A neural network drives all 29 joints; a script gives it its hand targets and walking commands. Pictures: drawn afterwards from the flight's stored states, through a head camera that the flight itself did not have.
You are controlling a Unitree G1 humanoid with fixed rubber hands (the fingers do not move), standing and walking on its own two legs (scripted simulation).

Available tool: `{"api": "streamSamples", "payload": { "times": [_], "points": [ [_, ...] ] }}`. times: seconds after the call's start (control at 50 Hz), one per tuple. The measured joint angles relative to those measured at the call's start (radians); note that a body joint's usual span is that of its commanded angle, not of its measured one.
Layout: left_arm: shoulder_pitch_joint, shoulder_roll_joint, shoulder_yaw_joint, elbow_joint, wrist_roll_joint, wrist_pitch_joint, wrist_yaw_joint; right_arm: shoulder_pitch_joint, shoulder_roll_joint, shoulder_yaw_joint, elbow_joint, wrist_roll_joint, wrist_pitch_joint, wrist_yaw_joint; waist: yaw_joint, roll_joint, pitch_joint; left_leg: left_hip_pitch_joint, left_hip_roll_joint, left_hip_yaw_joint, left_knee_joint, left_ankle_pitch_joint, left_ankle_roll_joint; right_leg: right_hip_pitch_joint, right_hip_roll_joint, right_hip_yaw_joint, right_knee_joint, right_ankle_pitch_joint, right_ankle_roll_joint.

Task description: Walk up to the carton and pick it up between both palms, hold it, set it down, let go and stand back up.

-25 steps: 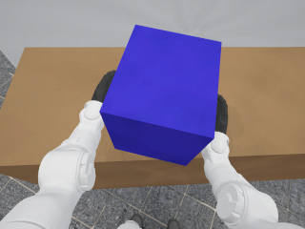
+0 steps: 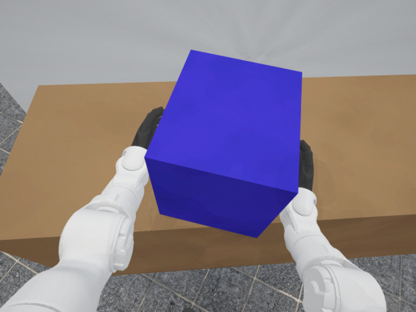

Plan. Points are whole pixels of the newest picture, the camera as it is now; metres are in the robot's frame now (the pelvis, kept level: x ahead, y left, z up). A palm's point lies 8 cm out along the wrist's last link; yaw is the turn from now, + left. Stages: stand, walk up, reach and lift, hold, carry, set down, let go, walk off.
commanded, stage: reach and lift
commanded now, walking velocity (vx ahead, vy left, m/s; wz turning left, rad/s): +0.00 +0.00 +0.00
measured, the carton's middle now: (225, 148) +0.44 -0.02 +0.00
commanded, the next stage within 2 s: none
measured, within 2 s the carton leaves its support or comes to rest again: neither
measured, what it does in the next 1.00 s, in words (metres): stands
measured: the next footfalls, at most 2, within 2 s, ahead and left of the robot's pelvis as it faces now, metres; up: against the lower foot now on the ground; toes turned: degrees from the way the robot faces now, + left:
none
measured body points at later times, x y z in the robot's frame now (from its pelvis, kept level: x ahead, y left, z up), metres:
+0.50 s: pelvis -0.01 +0.00 +0.01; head -0.01 +0.03 +0.46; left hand +0.42 +0.17 +0.13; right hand +0.38 -0.16 +0.12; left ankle +0.01 +0.08 -0.74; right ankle -0.01 -0.12 -0.74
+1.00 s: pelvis +0.00 -0.02 +0.01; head -0.02 +0.01 +0.46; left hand +0.38 +0.15 +0.14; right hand +0.38 -0.18 +0.14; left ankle +0.01 +0.08 -0.74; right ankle -0.01 -0.12 -0.74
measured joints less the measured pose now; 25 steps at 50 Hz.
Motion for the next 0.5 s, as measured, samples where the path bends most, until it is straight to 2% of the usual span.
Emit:
{"api": "streamSamples", "payload": {
  "times": [0.08,0.18,0.28,0.42,0.5],
  "points": [
    [0.019,-0.002,-0.033,-0.026,-0.037,0.022,0.008,0.024,-0.012,0.064,-0.060,0.056,0.057,0.000,-0.004,-0.004,-0.013,0.018,0.000,0.007,-0.002,-0.003,0.000,0.009,0.000,0.008,0.010,-0.006,0.000],
    [0.055,0.003,-0.068,-0.123,-0.078,0.066,0.021,0.043,-0.031,0.140,-0.161,0.135,0.131,-0.001,-0.003,-0.012,-0.025,0.061,-0.003,0.017,-0.010,-0.006,0.001,0.038,-0.004,0.021,0.023,-0.016,0.001],
    [0.079,-0.004,-0.023,-0.231,-0.061,0.152,0.028,0.032,-0.057,0.181,-0.248,0.172,0.234,0.000,-0.005,-0.013,-0.010,0.146,-0.015,0.019,-0.037,-0.001,0.007,0.118,-0.013,0.025,0.010,-0.019,0.004],
    [0.091,-0.032,0.110,-0.330,0.014,0.318,0.015,-0.016,-0.072,0.174,-0.271,0.131,0.388,0.011,-0.009,-0.028,0.055,0.306,-0.040,0.011,-0.106,0.024,0.013,0.269,-0.035,0.019,-0.030,-0.014,0.013],
    [0.085,-0.036,0.144,-0.373,0.035,0.391,0.009,-0.038,-0.062,0.142,-0.275,0.123,0.432,0.023,-0.014,-0.048,0.089,0.354,-0.048,0.002,-0.123,0.033,0.014,0.315,-0.041,0.011,-0.037,-0.015,0.014]
  ]
}}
